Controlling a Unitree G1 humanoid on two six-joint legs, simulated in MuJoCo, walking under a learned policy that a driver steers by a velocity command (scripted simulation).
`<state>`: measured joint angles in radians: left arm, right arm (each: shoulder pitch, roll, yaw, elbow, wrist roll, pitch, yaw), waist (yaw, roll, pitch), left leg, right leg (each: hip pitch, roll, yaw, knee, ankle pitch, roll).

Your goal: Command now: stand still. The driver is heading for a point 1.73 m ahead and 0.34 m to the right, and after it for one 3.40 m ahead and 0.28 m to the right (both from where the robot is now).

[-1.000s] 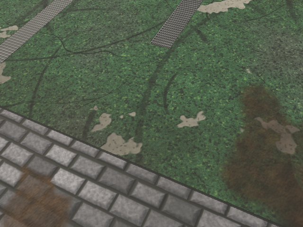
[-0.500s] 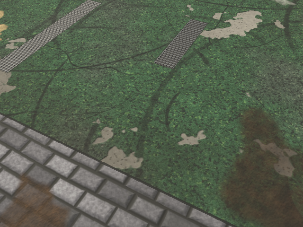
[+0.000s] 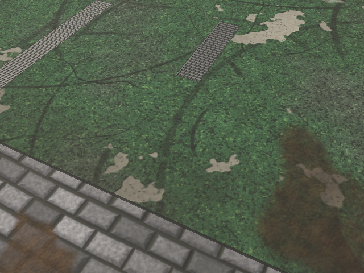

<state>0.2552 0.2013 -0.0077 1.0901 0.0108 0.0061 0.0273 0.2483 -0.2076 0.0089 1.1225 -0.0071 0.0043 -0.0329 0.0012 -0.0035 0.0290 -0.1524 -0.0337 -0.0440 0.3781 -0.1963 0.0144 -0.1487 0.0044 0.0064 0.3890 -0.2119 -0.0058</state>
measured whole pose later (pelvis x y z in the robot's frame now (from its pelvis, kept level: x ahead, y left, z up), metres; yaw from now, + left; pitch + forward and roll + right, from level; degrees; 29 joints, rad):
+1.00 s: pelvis +0.01 -0.01 +0.00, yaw +0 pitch -1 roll +0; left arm 0.31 0.14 0.00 1.15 0.01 0.00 0.04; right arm 0.31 -0.14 0.01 1.17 -0.01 0.00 -0.05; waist 0.00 0.00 0.03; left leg -0.16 -0.02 -0.04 0.41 -0.23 0.00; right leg -0.16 0.02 0.01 0.41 -0.23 -0.02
